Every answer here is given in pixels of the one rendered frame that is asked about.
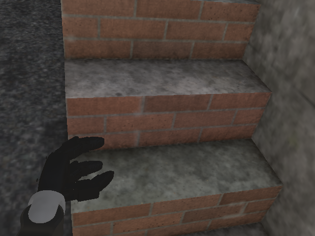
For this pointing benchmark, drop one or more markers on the robot left forearm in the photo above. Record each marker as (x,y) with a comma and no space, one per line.
(44,215)

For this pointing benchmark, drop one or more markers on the robot left hand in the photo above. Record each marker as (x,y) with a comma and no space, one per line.
(61,176)

